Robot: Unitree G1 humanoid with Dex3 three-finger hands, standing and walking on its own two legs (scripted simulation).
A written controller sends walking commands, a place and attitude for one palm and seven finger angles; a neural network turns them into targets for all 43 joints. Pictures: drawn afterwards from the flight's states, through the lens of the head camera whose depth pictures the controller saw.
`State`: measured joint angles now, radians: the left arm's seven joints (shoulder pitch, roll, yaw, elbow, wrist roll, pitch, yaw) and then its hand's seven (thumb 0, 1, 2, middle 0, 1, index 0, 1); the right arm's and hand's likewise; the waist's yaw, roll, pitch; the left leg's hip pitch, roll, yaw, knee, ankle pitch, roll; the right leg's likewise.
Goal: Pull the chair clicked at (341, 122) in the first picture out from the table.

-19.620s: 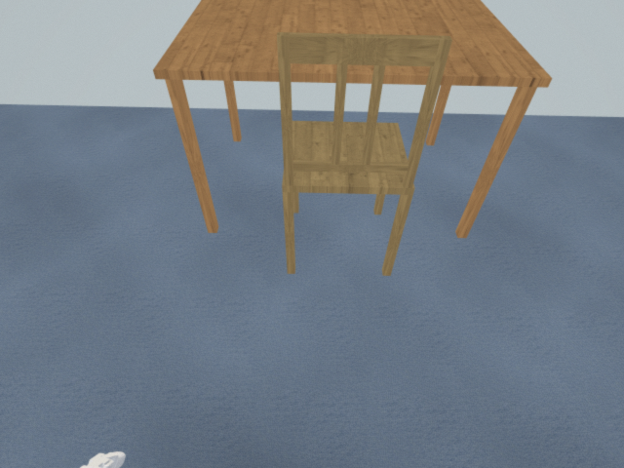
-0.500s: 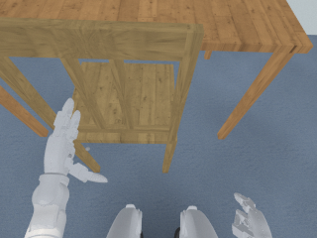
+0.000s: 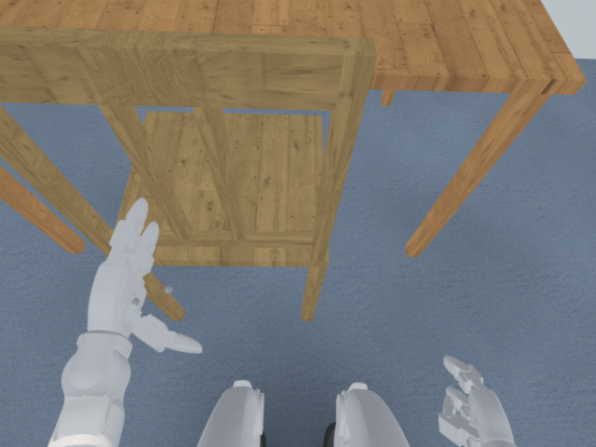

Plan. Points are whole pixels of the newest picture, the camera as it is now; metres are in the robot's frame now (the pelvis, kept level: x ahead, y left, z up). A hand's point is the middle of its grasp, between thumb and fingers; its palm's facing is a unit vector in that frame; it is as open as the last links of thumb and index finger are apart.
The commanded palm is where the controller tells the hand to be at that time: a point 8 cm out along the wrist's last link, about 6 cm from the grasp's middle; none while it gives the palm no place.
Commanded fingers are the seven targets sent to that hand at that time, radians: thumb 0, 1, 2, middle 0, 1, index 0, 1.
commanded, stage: aim the fingers beside a spindle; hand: left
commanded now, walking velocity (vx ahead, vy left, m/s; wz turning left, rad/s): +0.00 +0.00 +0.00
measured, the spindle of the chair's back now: (158, 184) +0.44 +0.21 +0.04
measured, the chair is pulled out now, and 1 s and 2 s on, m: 0.00 0.00 0.00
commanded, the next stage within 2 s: push the fingers through the gap in 1.12 s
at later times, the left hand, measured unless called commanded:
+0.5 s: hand (143, 275) +0.32 +0.20 +0.04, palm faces +0.06 -1.00 -0.07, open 16.9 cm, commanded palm +0.29 +0.24 +0.02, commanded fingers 0.00 -0.50 0.30 -0.06 -0.08 -0.06 -0.08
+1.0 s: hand (158, 300) +0.30 +0.19 +0.00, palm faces +0.00 -1.00 -0.02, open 16.9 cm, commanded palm +0.28 +0.24 +0.03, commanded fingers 0.00 -0.50 0.30 -0.06 -0.08 -0.06 -0.08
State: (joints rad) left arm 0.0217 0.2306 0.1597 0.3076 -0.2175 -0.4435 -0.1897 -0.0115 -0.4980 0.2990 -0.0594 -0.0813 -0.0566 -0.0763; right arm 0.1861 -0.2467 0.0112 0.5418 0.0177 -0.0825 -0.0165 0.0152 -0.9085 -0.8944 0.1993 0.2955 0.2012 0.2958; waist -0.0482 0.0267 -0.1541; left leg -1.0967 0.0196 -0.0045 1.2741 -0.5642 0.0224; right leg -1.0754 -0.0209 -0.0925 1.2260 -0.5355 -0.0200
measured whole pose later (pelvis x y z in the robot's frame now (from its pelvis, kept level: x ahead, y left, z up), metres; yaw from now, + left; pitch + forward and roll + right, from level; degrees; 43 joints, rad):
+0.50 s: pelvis +0.00 +0.00 +0.00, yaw +0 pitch +22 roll -2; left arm 0.01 0.26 0.22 0.29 -0.22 -0.50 -0.17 -0.01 -0.50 0.30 -0.07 -0.08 -0.06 -0.08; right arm 0.19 -0.24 0.02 0.56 0.01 -0.09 -0.01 0.02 -0.91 -0.89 0.20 0.30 0.20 0.30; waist -0.05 0.03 -0.17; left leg -1.08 0.02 0.00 1.25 -0.56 0.02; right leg -1.06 -0.02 -0.09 1.21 -0.53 -0.02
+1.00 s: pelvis +0.00 +0.01 +0.00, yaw +0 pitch +22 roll -3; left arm 0.06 0.23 0.16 0.31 -0.23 -0.43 -0.19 -0.01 -0.50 0.30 -0.06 -0.08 -0.06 -0.08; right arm 0.20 -0.24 0.02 0.54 0.02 -0.08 -0.01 0.02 -0.91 -0.89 0.20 0.30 0.20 0.30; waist -0.05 0.03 -0.16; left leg -1.09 0.02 0.00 1.27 -0.56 0.03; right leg -1.06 -0.02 -0.09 1.21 -0.53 -0.01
